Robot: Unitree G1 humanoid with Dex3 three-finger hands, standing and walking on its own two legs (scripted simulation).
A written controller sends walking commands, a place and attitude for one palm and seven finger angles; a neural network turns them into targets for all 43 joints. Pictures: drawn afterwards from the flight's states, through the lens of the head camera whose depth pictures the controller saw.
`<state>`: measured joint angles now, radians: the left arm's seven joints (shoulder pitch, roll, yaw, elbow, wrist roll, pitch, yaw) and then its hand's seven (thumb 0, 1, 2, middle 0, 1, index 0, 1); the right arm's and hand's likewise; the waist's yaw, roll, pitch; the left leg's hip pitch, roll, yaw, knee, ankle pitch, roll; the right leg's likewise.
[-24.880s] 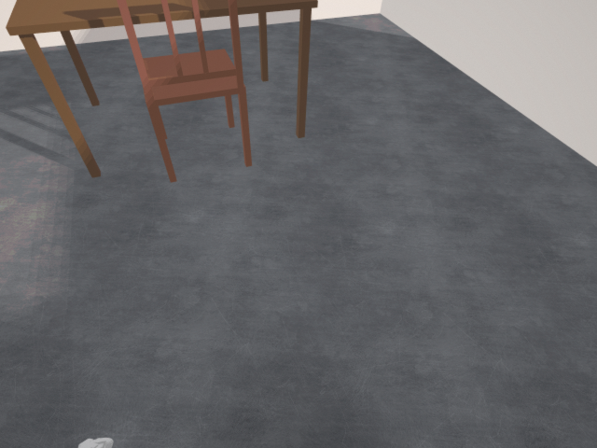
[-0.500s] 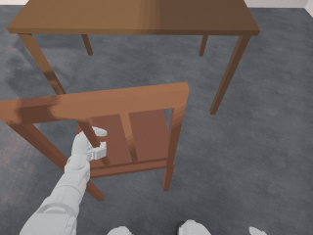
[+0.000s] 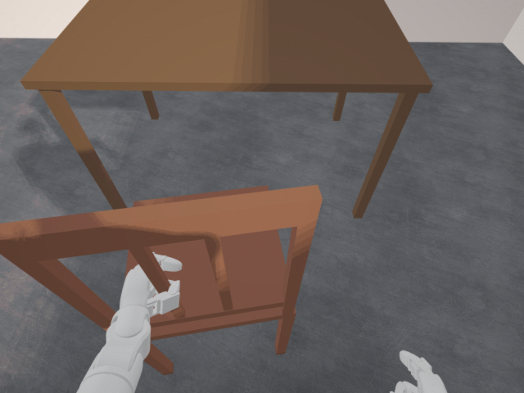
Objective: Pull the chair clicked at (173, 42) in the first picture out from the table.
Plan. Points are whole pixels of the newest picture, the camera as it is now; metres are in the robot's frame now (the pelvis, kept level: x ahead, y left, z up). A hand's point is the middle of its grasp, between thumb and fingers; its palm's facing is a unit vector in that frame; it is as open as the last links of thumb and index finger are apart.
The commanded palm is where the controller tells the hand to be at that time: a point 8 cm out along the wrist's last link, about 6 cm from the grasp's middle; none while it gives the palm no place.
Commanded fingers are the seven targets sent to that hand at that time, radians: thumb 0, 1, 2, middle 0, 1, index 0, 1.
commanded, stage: stop walking, hand still on the chair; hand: left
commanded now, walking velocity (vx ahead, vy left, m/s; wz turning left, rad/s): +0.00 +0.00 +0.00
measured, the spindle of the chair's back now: (162, 285) +0.30 +0.20 -0.08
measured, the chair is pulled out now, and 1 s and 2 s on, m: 0.47 0.47 0.47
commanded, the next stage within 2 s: open the thumb and straighten the fingers in 0.32 s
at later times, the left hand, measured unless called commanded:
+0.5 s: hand (171, 294) +0.28 +0.17 -0.07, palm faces +0.11 -0.97 -0.21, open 5.6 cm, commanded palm +0.25 +0.22 -0.04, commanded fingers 0.00 0.30 0.61 -0.50 -1.45 -0.50 -1.45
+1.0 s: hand (166, 293) +0.28 +0.19 -0.07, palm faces +0.13 -0.97 -0.22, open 15.5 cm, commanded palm +0.26 +0.23 -0.05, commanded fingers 0.00 -0.55 0.20 0.00 0.00 0.00 0.00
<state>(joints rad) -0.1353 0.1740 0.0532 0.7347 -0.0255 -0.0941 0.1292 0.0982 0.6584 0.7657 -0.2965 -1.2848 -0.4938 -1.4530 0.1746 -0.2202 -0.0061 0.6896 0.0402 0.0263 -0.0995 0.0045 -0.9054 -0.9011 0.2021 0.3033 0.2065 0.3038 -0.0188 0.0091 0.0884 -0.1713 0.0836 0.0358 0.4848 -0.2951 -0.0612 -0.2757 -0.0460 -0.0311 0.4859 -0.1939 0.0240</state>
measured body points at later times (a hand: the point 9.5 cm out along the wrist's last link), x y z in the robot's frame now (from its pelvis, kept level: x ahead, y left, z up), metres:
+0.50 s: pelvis +0.01 +0.01 +0.00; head +0.04 +0.01 +0.45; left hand +0.27 +0.22 -0.05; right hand +0.13 -0.23 -0.12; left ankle -0.02 +0.15 -0.74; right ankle +0.04 -0.14 -0.74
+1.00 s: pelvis +0.02 +0.01 -0.03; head +0.07 +0.00 +0.42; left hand +0.27 +0.24 -0.06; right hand +0.18 -0.24 -0.13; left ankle -0.02 +0.15 -0.74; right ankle +0.04 -0.14 -0.74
